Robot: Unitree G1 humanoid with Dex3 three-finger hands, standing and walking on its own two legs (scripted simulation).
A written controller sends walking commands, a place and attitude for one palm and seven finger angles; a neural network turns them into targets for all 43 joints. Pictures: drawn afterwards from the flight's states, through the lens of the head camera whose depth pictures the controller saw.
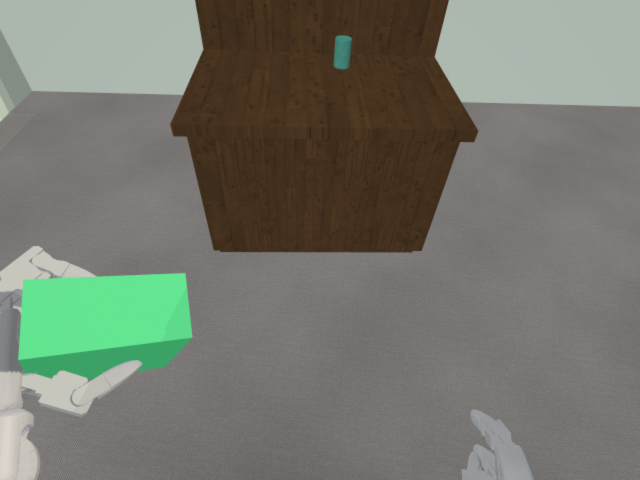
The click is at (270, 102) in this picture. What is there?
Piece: table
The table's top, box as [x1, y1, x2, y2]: [170, 49, 477, 141]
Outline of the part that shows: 170,124 173,135 181,136 473,141 477,133 477,129 434,57 350,54 349,67 346,69 337,69 333,66 333,54 203,49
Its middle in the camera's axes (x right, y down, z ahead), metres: +0.01 -0.50 +1.30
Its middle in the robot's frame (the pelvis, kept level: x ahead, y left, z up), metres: +1.30 +0.05 -0.13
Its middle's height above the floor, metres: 0.65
